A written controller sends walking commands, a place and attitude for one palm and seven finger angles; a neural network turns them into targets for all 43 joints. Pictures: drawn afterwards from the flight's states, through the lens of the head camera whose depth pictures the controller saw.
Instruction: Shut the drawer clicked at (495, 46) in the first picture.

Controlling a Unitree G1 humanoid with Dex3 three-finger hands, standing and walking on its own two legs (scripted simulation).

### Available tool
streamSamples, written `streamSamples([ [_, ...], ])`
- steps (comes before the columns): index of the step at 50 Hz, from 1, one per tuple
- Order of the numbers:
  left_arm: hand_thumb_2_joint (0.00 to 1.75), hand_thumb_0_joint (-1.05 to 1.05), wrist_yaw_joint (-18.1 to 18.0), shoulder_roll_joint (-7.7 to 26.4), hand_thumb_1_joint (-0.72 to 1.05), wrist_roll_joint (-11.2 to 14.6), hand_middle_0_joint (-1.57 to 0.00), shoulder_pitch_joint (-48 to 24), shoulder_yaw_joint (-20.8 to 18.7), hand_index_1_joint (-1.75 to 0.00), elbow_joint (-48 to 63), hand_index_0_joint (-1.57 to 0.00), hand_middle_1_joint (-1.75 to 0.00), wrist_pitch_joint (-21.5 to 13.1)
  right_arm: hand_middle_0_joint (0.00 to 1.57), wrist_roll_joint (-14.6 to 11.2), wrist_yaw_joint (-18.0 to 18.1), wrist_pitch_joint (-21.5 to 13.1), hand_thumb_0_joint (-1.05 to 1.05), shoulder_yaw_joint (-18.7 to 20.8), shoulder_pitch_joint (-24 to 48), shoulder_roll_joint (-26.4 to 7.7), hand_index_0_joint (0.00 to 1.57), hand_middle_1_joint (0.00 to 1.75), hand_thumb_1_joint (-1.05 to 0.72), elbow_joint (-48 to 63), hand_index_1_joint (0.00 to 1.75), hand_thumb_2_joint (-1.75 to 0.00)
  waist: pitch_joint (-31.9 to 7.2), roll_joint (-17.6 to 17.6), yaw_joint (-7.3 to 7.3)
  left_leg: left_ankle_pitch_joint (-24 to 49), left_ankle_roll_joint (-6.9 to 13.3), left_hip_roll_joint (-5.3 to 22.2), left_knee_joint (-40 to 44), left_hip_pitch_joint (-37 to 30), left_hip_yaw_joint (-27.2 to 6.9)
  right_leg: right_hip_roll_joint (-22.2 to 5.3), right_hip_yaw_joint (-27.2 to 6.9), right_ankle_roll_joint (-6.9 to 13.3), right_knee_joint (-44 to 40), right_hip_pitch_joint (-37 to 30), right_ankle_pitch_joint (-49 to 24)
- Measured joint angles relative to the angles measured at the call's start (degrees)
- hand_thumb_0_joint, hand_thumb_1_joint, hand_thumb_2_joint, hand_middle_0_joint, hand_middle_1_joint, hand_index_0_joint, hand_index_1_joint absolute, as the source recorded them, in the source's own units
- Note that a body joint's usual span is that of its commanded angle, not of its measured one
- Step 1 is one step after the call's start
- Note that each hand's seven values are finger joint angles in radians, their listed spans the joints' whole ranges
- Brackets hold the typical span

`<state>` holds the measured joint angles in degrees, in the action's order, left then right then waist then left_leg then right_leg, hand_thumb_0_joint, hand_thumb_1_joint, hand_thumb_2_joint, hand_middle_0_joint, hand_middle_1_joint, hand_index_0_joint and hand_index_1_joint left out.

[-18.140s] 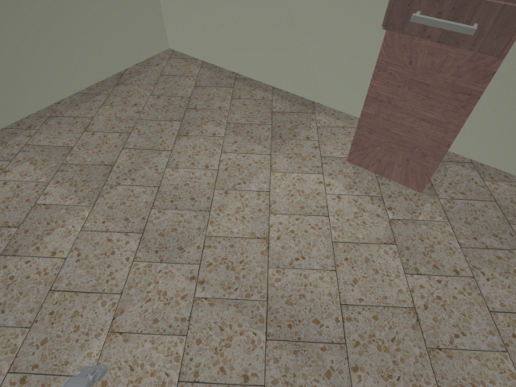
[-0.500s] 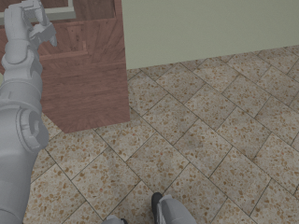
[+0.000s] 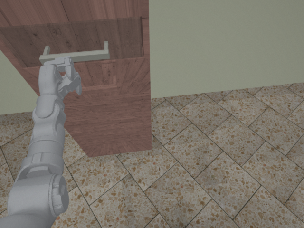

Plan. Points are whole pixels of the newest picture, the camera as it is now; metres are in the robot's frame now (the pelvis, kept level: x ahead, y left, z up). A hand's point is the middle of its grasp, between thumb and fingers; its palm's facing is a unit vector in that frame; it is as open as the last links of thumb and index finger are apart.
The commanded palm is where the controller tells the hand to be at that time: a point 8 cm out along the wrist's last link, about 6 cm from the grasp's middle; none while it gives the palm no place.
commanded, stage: draw the hand back to the body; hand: left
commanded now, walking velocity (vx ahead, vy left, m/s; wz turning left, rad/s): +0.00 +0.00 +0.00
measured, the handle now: (76, 52) +0.58 +0.21 +0.12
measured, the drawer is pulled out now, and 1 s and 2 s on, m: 0.00 0.00 0.00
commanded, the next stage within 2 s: step back with the hand held close in 1.18 s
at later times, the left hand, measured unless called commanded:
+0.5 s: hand (33, 144) +0.27 +0.21 +0.16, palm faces +0.25 -0.94 -0.21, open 3.3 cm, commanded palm +0.23 +0.26 +0.16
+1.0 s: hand out of the picture +0.13 +0.24 +0.18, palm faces +0.44 -0.81 -0.39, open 3.3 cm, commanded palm +0.08 +0.28 +0.19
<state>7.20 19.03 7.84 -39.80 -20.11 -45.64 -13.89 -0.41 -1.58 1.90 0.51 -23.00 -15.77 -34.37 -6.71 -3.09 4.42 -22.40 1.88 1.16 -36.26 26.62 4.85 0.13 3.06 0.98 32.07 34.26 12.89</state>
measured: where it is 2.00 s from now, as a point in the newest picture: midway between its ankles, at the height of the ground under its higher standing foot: outside the picture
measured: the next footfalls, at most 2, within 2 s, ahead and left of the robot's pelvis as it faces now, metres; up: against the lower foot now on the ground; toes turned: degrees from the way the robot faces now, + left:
none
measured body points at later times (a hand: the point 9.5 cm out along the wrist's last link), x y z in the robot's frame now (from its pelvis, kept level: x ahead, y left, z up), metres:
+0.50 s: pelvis -0.03 +0.00 +0.01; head -0.03 -0.02 +0.46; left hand +0.25 +0.26 +0.17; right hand +0.20 -0.20 -0.06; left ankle -0.09 +0.09 -0.73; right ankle +0.01 -0.11 -0.73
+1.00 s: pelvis -0.04 +0.00 +0.02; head -0.07 -0.03 +0.46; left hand +0.10 +0.29 +0.20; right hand +0.14 -0.22 -0.07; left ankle -0.09 +0.09 -0.73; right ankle +0.01 -0.11 -0.73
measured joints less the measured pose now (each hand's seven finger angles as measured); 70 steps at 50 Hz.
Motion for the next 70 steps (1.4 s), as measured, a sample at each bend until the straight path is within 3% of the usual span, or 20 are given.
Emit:
streamSamples([
  [5,0.90,0.02,0.35,-2.96,0.90,2.08,-1.39,11.69,1.98,-1.60,13.23,-1.40,-1.60,5.02,0.20,-1.45,0.42,-0.22,0.01,-0.49,2.78,0.06,0.20,0.30,-0.91,0.97,0.30,-0.90,0.60,-0.72,-2.22,-0.08,-0.24,-0.21,3.34,-6.40,-1.03,0.28,0.02,-0.24,-2.12,-5.81,0.10],
  [10,0.90,0.02,0.14,-4.87,0.90,3.16,-1.40,18.43,5.10,-1.60,23.85,-1.40,-1.60,8.79,0.20,-2.04,1.99,-1.48,0.01,-0.73,7.52,0.59,0.20,0.30,-0.91,1.02,0.30,-0.90,1.99,-0.71,-4.17,-1.16,-0.48,-0.32,4.88,-10.77,-2.56,0.02,1.40,-0.29,-2.12,-9.91,0.60],
  [16,0.90,0.02,0.81,-5.40,0.90,3.39,-1.40,22.94,7.63,-1.60,31.02,-1.40,-1.60,14.85,0.20,-2.30,3.50,-3.11,0.01,-1.75,12.27,0.63,0.20,0.30,-0.91,1.82,0.30,-0.90,2.66,-0.64,-6.24,0.08,-0.39,-1.26,5.85,-14.35,-3.68,-1.04,2.37,-0.48,-2.77,-13.88,0.11],
  [17,0.90,0.02,-0.14,-4.97,0.90,2.16,-1.40,23.75,8.42,-1.60,32.19,-1.40,-1.60,15.11,0.20,-2.11,3.71,-3.42,0.01,-1.98,13.10,0.75,0.20,0.30,-0.91,1.78,0.30,-0.90,3.04,-0.56,-6.52,0.34,-0.32,-1.41,6.21,-15.16,-3.66,-1.17,2.34,-0.50,-2.95,-14.60,-0.04],
  [22,0.90,0.02,-6.35,-3.49,0.90,-2.08,-1.40,29.62,11.78,-1.60,39.07,-1.40,-1.60,12.89,0.20,-1.30,4.49,-4.68,0.01,-2.92,15.64,1.68,0.20,0.30,-0.91,1.59,0.30,-0.90,5.60,-0.24,-7.25,2.66,-0.20,-1.89,9.50,-19.27,-3.56,-1.47,2.19,-0.49,-5.83,-18.60,-2.04],
  [29,0.90,0.02,-10.08,-3.48,0.89,-4.20,-1.40,38.91,12.50,-1.60,47.24,-1.40,-1.60,11.05,0.20,-0.35,5.12,-4.16,0.01,-4.02,14.64,2.82,0.20,0.30,-0.91,0.10,0.30,-0.90,7.94,-0.17,-7.72,4.89,-0.15,-2.19,12.73,-23.53,-3.59,-1.59,2.21,-0.51,-9.18,-23.00,-4.27],
  [43,0.90,0.01,-12.04,-1.82,0.89,-5.09,-1.40,56.46,6.96,-1.60,61.56,-1.41,-1.60,7.18,0.20,0.85,5.13,-5.56,0.01,-2.83,10.85,2.99,0.20,0.30,-0.91,-3.16,0.30,-0.90,9.09,-1.24,-7.17,5.77,-0.34,-1.84,14.05,-26.71,-3.10,-1.09,1.77,-0.27,-10.87,-26.14,-5.49],
  [52,0.90,0.01,-13.08,-0.66,0.89,-5.66,-1.40,69.64,3.29,-1.60,70.39,-1.41,-1.60,6.12,0.20,0.87,5.82,-8.53,0.01,-1.08,10.30,2.13,0.20,0.30,-0.91,-2.40,0.30,-0.90,8.13,-1.42,-8.40,4.86,-0.72,-1.08,12.63,-26.58,-3.23,-0.39,1.98,0.06,-10.60,-26.53,-5.17],
  [57,0.90,0.01,-14.03,-1.40,0.89,-6.31,-1.40,69.32,3.50,-1.60,70.98,-1.41,-1.60,5.64,0.20,0.82,6.49,-10.55,0.01,-0.87,11.15,1.78,0.20,0.30,-0.91,-2.53,0.30,-0.90,8.54,-1.63,-9.36,4.77,-0.69,-1.15,11.90,-26.28,-4.01,-0.57,2.73,0.07,-10.49,-26.82,-5.11],
  [62,0.90,0.01,-14.45,-2.08,0.89,-6.56,-1.40,66.56,4.11,-1.60,69.22,-1.41,-1.60,5.80,0.20,1.00,6.68,-11.50,0.01,-1.50,12.31,2.69,0.20,0.30,-0.91,-2.67,0.30,-0.90,9.16,-1.06,-9.28,5.11,-0.77,-1.28,12.06,-26.00,-4.19,-0.72,2.88,0.19,-10.31,-26.42,-5.20],
  [66,0.90,0.01,-14.32,-1.86,0.89,-6.57,-1.40,66.58,4.31,-1.60,69.48,-1.41,-1.60,6.05,0.20,1.34,6.43,-12.00,0.01,-2.03,12.07,3.46,0.20,0.30,-0.91,-2.58,0.30,-0.90,9.12,-0.95,-8.83,5.09,-0.88,-1.24,12.50,-26.46,-3.92,-0.64,2.61,0.23,-10.22,-26.53,-5.01],
  [70,0.90,0.01,-13.81,-1.02,0.89,-6.75,-1.40,68.16,1.62,-1.60,71.15,-1.41,-1.60,3.90,0.20,1.65,5.90,-9.54,0.01,-2.42,11.91,3.72,0.20,0.30,-0.90,-0.80,0.30,-0.90,8.01,-0.82,-6.67,4.61,-0.71,-1.03,10.67,-22.64,-4.55,-0.51,3.26,0.14,-10.58,-23.98,-5.41],
])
